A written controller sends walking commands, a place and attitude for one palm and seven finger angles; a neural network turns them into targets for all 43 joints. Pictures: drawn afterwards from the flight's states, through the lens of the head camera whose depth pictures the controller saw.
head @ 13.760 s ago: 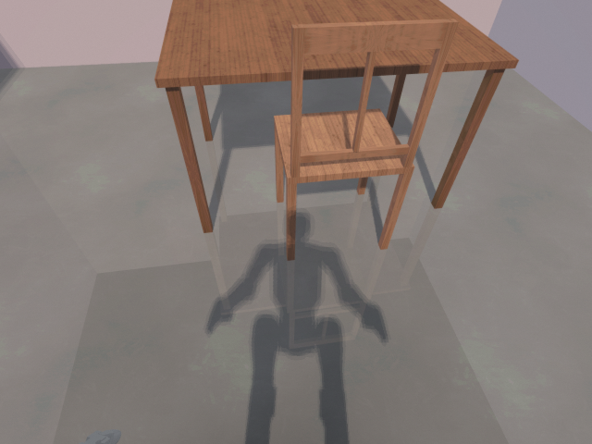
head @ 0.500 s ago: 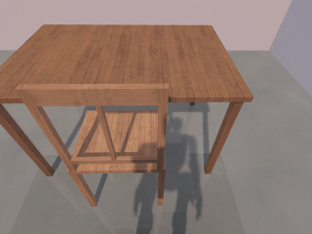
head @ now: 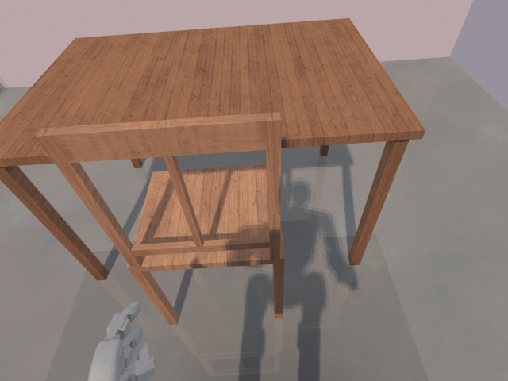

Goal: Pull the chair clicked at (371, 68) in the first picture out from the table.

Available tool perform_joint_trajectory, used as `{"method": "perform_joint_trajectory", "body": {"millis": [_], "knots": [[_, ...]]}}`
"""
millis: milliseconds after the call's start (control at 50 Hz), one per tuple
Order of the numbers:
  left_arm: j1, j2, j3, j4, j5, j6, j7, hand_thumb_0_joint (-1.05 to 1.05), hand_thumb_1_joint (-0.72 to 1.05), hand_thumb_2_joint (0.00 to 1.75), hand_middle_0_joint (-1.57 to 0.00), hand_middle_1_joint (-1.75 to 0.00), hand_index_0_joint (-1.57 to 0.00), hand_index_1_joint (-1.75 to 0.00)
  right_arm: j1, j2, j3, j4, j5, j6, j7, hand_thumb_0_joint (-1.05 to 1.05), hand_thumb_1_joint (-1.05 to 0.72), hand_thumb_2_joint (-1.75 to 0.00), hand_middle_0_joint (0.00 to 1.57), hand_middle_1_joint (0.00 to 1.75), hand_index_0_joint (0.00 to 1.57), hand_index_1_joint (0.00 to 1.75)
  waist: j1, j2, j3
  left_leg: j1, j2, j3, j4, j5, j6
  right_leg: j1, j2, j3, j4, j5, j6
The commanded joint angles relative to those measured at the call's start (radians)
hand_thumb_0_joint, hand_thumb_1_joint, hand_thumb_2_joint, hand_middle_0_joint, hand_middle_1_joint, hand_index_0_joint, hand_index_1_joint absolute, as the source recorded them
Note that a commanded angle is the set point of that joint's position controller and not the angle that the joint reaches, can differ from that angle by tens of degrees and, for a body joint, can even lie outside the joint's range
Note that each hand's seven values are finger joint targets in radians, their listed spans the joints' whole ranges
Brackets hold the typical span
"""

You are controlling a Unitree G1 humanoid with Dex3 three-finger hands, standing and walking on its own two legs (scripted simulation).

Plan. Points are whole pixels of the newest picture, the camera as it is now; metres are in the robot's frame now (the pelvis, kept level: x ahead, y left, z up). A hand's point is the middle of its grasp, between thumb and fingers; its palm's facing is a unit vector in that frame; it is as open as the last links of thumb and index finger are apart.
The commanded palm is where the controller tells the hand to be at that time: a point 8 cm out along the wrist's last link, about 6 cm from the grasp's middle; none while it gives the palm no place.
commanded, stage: raise the hand toward the chair's back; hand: left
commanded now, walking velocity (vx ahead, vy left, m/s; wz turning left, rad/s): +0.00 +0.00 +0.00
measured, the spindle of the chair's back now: (186, 205) +0.49 +0.17 -0.05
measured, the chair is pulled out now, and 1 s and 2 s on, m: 0.00 0.00 0.00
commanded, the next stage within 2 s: aim the fingers beside a spindle in 1.88 s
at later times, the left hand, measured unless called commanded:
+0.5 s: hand (169, 347) +0.19 +0.14 -0.02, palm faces +0.01 -1.00 -0.03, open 11.9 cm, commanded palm +0.15 +0.21 -0.04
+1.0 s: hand (160, 334) +0.21 +0.17 -0.04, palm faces +0.00 -1.00 -0.04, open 15.9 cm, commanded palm +0.19 +0.24 -0.03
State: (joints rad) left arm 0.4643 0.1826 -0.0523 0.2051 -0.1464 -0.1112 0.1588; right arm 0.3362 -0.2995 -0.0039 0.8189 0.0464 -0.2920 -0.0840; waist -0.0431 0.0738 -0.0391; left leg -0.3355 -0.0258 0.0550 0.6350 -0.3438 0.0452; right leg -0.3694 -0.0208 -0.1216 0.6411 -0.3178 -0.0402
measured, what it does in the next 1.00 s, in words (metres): lowers itself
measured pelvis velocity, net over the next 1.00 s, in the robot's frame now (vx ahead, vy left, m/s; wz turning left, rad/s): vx -0.02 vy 0.00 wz -0.01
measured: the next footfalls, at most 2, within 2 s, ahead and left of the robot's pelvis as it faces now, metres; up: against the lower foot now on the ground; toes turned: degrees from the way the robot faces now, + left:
none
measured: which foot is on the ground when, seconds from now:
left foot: down 0.00-1.00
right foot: down 0.00-1.00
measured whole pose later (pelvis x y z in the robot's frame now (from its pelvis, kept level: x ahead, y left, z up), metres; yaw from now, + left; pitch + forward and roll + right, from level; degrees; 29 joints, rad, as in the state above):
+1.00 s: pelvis -0.02 +0.00 -0.07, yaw -1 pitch +16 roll -2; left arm 0.39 0.21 0.10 0.00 -0.23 -0.39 -0.16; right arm 0.21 -0.24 -0.01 0.52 0.04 -0.19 -0.05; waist -0.02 0.02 -0.13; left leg -0.89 0.02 0.04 1.15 -0.54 0.04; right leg -0.90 -0.01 -0.14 1.10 -0.48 -0.06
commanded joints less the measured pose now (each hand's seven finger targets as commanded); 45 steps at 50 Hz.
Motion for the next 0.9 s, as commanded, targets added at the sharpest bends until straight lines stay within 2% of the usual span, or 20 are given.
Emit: {"method": "perform_joint_trajectory", "body": {"millis": [0, 40, 80, 100, 120, 160, 200, 260, 300, 320, 380, 420, 480, 520, 560, 620, 660, 740, 820, 880], "knots": [[-0.124, -0.186, -0.11, -0.081, -0.007, -0.26, -0.11, 0.0, 0.62, 0.78, -0.17, -0.26, -0.17, -0.26, -0.145, -0.083, -0.063, -0.239, -0.039, -0.099, 0.022, 0.0, -0.9, -0.9, 0.2, 0.3, 0.2, 0.3, 0.003, -0.416, 0.019, -0.254, 0.013, -0.102, 0.105, -0.086, -0.025, -0.32, -0.008, 0.066, 0.007, -0.288, 0.024], [0.136, -0.103, 0.042, -0.051, -0.045, -0.374, -0.19, 0.0, 0.57, 0.76, -0.17, -0.25, -0.17, -0.25, -0.178, -0.077, -0.074, -0.299, -0.049, -0.082, 0.068, 0.0, -0.9, -0.9, 0.2, 0.3, 0.2, 0.3, 0.114, -0.299, -0.085, -0.314, -0.004, -0.08, 0.151, -0.009, -0.049, -0.249, 0.002, 0.062, 0.12, -0.148, -0.002], [0.195, -0.021, 0.163, -0.08, -0.035, -0.5, -0.247, 0.0, 0.53, 0.74, -0.16, -0.24, -0.16, -0.24, -0.223, -0.061, -0.085, -0.34, -0.065, -0.035, 0.108, 0.0, -0.9, -0.9, 0.2, 0.3, 0.2, 0.3, 0.156, -0.194, -0.19, -0.407, -0.018, -0.047, 0.244, 0.089, -0.061, -0.219, 0.007, 0.06, 0.276, 0.083, -0.016], [0.22, 0.025, 0.215, -0.075, -0.005, -0.513, -0.237, 0.0, 0.5, 0.73, -0.16, -0.24, -0.16, -0.24, -0.236, -0.057, -0.092, -0.377, -0.067, 0.0, 0.117, 0.0, -0.9, -0.9, 0.2, 0.3, 0.2, 0.3, 0.177, -0.154, -0.232, -0.447, -0.023, -0.026, 0.27, 0.121, -0.057, -0.194, 0.003, 0.073, 0.326, 0.155, -0.018], [0.239, 0.053, 0.22, -0.081, 0.04, -0.495, -0.216, 0.0, 0.48, 0.72, -0.16, -0.23, -0.16, -0.23, -0.237, -0.048, -0.094, -0.399, -0.067, 0.042, 0.127, 0.0, -0.9, -0.9, 0.2, 0.3, 0.2, 0.3, 0.199, -0.054, -0.228, -0.466, -0.029, -0.016, 0.274, 0.138, -0.06, -0.178, -0.004, 0.09, 0.349, 0.196, -0.028], [0.125, 0.016, 0.107, -0.255, 0.107, -0.439, -0.172, 0.0, 0.43, 0.7, -0.15, -0.23, -0.15, -0.23, -0.281, -0.035, -0.077, -0.496, -0.057, 0.102, 0.139, 0.0, -0.9, -0.9, 0.2, 0.3, 0.2, 0.3, 0.178, 0.066, -0.22, -0.446, -0.03, -0.005, 0.28, 0.134, -0.056, -0.229, -0.005, 0.108, 0.367, 0.18, -0.042], [0.014, 0.007, 0.078, -0.4, 0.116, -0.421, -0.13, 0.0, 0.39, 0.68, -0.15, -0.22, -0.15, -0.22, -0.261, -0.023, -0.07, -0.528, -0.055, 0.134, 0.133, 0.0, -0.9, -0.9, 0.2, 0.3, 0.2, 0.3, 0.145, 0.107, -0.28, -0.414, -0.015, -0.018, 0.308, 0.137, -0.045, -0.275, 0.004, 0.115, 0.372, 0.165, -0.039], [-0.118, -0.003, 0.093, -0.573, 0.048, -0.496, -0.118, 0.0, 0.32, 0.65, -0.14, -0.21, -0.14, -0.21, -0.194, -0.011, -0.069, -0.51, -0.058, 0.13, 0.103, 0.0, -0.9, -0.9, 0.2, 0.3, 0.2, 0.3, 0.058, 0.0, -0.36, -0.437, 0.008, -0.065, 0.383, 0.071, -0.019, -0.31, 0.018, 0.15, 0.344, 0.093, -0.009], [-0.197, -0.011, 0.062, -0.656, 0.003, -0.574, -0.157, 0.0, 0.27, 0.63, -0.14, -0.2, -0.14, -0.2, -0.192, -0.02, -0.06, -0.477, -0.057, 0.101, 0.083, 0.0, -0.9, -0.9, 0.2, 0.3, 0.2, 0.3, 0.012, -0.012, -0.375, -0.428, 0.024, -0.096, 0.428, 0.077, -0.016, -0.38, 0.028, 0.138, 0.363, 0.076, 0.001], [-0.27, -0.042, 0.001, -0.676, -0.008, -0.596, -0.193, 0.0, 0.25, 0.62, -0.13, -0.2, -0.13, -0.2, -0.199, -0.027, -0.053, -0.458, -0.058, 0.083, 0.073, 0.0, -0.9, -0.9, 0.2, 0.3, 0.2, 0.3, -0.031, -0.04, -0.373, -0.422, 0.032, -0.111, 0.453, 0.076, -0.008, -0.434, 0.032, 0.13, 0.371, 0.067, 0.008], [-0.269, -0.037, -0.031, -0.541, -0.037, -0.6, -0.309, 0.0, 0.18, 0.59, -0.13, -0.19, -0.13, -0.19, -0.192, -0.054, -0.044, -0.412, -0.05, 0.036, 0.051, 0.0, -0.9, -0.9, 0.2, 0.3, 0.2, 0.3, -0.071, -0.084, -0.304, -0.499, 0.04, -0.136, 0.478, -0.041, -0.007, -0.501, 0.028, 0.126, 0.35, -0.081, 0.013], [-0.162, -0.007, -0.01, -0.369, -0.037, -0.512, -0.377, 0.0, 0.13, 0.57, -0.12, -0.18, -0.12, -0.18, -0.192, -0.068, -0.038, -0.408, -0.036, 0.03, 0.04, 0.0, -0.9, -0.9, 0.2, 0.3, 0.2, 0.3, -0.049, -0.11, -0.266, -0.56, 0.034, -0.127, 0.475, -0.1, -0.009, -0.487, 0.023, 0.141, 0.321, -0.161, 0.012], [-0.049, 0.089, 0.104, -0.315, -0.052, -0.323, -0.421, 0.0, 0.06, 0.54, -0.12, -0.17, -0.12, -0.17, -0.214, -0.074, -0.037, -0.465, -0.002, 0.061, 0.034, 0.0, -0.9, -0.9, 0.2, 0.3, 0.2, 0.3, 0.041, -0.144, -0.357, -0.594, 0.01, -0.103, 0.422, -0.107, -0.012, -0.336, 0.001, 0.17, 0.278, -0.205, 0.019], [0.018, 0.156, 0.226, -0.342, -0.073, -0.213, -0.389, 0.0, 0.01, 0.52, -0.11, -0.16, -0.11, -0.16, -0.242, -0.058, -0.04, -0.494, 0.003, 0.091, 0.032, 0.0, -0.9, -0.9, 0.2, 0.3, 0.2, 0.3, 0.107, -0.133, -0.42, -0.568, 0.0, -0.089, 0.384, -0.05, -0.017, -0.21, -0.006, 0.181, 0.265, -0.166, 0.019], [0.008, 0.124, 0.258, -0.497, -0.104, -0.183, -0.316, 0.0, -0.03, 0.5, -0.11, -0.15, -0.11, -0.15, -0.24, -0.025, -0.036, -0.518, 0.001, 0.111, 0.03, 0.0, -0.9, -0.9, 0.2, 0.3, 0.2, 0.3, 0.121, -0.12, -0.461, -0.518, 0.002, -0.082, 0.356, 0.02, -0.018, -0.148, -0.008, 0.16, 0.27, -0.058, 0.022], [-0.009, 0.092, 0.276, -0.581, -0.11, -0.261, -0.184, 0.0, -0.1, 0.47, -0.1, -0.14, -0.1, -0.14, -0.211, 0.003, -0.035, -0.479, -0.017, 0.104, 0.028, 0.0, -0.9, -0.9, 0.2, 0.3, 0.2, 0.3, 0.117, -0.084, -0.411, -0.488, 0.019, -0.09, 0.338, 0.098, -0.025, -0.175, 0.012, 0.111, 0.304, 0.073, 0.009], [-0.032, 0.076, 0.239, -0.561, -0.065, -0.352, -0.145, 0.0, -0.15, 0.45, -0.1, -0.14, -0.1, -0.14, -0.176, 0.0, -0.042, -0.438, -0.031, 0.09, 0.035, 0.0, -0.9, -0.9, 0.2, 0.3, 0.2, 0.3, 0.074, -0.072, -0.346, -0.495, 0.03, -0.091, 0.349, 0.109, -0.026, -0.272, 0.018, 0.095, 0.33, 0.071, 0.007], [-0.141, 0.047, 0.116, -0.431, -0.013, -0.487, -0.213, 0.0, -0.24, 0.41, -0.09, -0.12, -0.09, -0.12, -0.164, -0.046, -0.046, -0.399, -0.043, 0.055, 0.052, 0.0, -0.9, -0.9, 0.2, 0.3, 0.2, 0.3, -0.018, -0.064, -0.226, -0.557, 0.031, -0.102, 0.408, -0.027, -0.019, -0.446, 0.015, 0.112, 0.328, -0.097, 0.01], [-0.085, 0.108, 0.157, -0.341, -0.063, -0.448, -0.345, 0.0, -0.34, 0.37, -0.08, -0.11, -0.08, -0.11, -0.156, -0.084, -0.056, -0.43, -0.014, 0.038, 0.039, 0.0, -0.9, -0.9, 0.2, 0.3, 0.2, 0.3, 0.013, -0.066, -0.3, -0.552, 0.023, -0.088, 0.39, -0.07, -0.016, -0.366, 0.0, 0.16, 0.267, -0.183, 0.011], [-0.063, 0.185, 0.272, -0.439, -0.106, -0.383, -0.352, 0.0, -0.41, 0.34, -0.07, -0.09, -0.07, -0.09, -0.146, -0.078, -0.061, -0.452, -0.005, 0.045, 0.026, 0.0, -0.9, -0.9, 0.2, 0.3, 0.2, 0.3, 0.064, -0.02, -0.432, -0.461, 0.019, -0.08, 0.343, 0.046, -0.015, -0.227, 0.001, 0.14, 0.269, -0.025, 0.013]]}}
